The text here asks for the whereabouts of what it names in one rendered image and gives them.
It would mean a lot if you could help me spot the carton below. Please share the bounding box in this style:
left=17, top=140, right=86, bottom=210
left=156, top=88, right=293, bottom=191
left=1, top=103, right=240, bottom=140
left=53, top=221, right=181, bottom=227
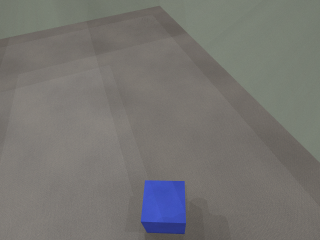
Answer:
left=141, top=180, right=186, bottom=234

